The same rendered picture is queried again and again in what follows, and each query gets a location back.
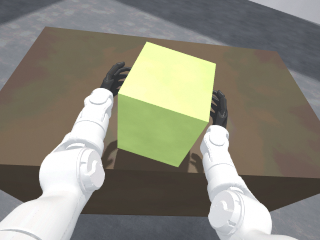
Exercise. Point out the right robot forearm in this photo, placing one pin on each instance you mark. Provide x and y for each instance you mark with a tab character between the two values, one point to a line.
219	169

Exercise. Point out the robot left upper arm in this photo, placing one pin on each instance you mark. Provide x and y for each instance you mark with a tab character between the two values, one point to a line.
68	178

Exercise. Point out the pedestal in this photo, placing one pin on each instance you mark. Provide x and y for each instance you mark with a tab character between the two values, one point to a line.
274	134

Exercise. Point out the left robot forearm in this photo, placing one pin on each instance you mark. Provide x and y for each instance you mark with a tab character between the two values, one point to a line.
90	127

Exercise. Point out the carton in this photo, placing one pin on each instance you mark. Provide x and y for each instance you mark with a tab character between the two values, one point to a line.
164	104

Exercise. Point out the robot right upper arm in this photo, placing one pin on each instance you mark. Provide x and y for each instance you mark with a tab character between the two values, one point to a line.
235	216

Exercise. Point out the robot right hand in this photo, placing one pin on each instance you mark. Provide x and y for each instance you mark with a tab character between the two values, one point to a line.
220	116

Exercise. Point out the robot left hand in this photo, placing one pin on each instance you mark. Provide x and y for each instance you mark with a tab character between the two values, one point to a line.
111	81

